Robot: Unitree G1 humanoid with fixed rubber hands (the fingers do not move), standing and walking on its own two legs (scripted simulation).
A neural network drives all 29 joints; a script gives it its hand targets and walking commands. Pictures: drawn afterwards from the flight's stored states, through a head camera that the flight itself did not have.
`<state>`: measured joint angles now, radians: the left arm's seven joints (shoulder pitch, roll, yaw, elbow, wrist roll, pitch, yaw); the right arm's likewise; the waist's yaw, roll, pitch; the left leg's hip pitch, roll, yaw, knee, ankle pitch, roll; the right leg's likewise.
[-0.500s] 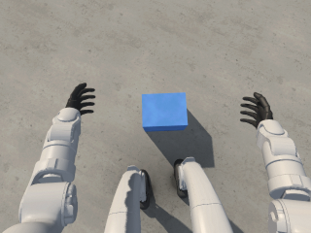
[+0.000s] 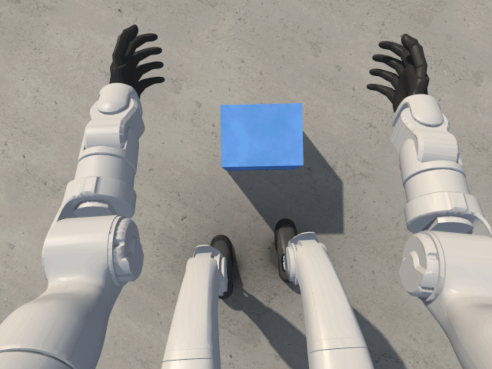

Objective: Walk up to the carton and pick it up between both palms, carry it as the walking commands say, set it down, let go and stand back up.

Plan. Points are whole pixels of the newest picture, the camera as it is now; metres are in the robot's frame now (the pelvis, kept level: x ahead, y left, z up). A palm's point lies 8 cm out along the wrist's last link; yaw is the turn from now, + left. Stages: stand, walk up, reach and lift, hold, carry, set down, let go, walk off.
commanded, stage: reach and lift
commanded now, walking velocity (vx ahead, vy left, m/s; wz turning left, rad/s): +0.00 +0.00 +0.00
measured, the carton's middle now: (260, 140) +0.49 -0.05 -0.57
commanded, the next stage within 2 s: none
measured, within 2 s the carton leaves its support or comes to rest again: neither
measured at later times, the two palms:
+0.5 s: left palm (152, 105) +0.51 +0.16 -0.20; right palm (373, 107) +0.47 -0.24 -0.20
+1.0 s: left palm (182, 129) +0.50 +0.14 -0.38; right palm (335, 129) +0.47 -0.22 -0.38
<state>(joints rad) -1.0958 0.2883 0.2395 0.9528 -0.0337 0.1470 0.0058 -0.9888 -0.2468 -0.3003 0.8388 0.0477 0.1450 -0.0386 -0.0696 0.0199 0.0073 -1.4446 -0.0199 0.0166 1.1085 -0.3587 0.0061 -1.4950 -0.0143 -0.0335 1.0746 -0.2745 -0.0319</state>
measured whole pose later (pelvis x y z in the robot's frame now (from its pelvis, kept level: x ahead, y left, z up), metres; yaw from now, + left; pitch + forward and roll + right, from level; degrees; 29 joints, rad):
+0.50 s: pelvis +0.00 +0.00 -0.08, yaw +0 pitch +50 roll +0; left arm -1.10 0.25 0.23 0.89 -0.01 0.13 0.05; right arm -1.03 -0.24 -0.37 0.89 0.02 0.08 0.01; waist -0.07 0.03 -0.11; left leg -1.84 -0.03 -0.01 1.44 -0.46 0.00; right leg -1.88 -0.03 -0.06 1.38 -0.37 -0.03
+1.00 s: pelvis -0.05 +0.00 -0.21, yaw +0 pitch +31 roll +0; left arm -1.40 0.39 0.06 0.83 -0.23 0.21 0.16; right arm -1.35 -0.37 -0.15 0.82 0.25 0.19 -0.15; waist -0.06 0.02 0.53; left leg -1.94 -0.02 0.02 1.98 -0.59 0.01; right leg -2.00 -0.03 -0.04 1.92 -0.47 -0.05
